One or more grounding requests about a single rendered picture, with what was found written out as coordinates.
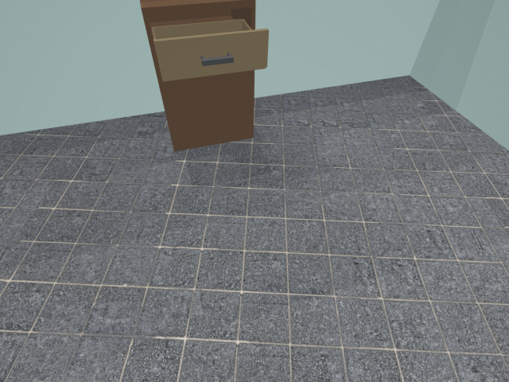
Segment cabinet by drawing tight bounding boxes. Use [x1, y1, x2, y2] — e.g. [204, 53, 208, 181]
[140, 0, 256, 152]

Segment handle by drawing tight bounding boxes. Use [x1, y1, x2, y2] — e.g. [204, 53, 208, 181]
[200, 53, 234, 66]

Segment drawer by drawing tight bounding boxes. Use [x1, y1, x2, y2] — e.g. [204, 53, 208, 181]
[152, 19, 269, 82]

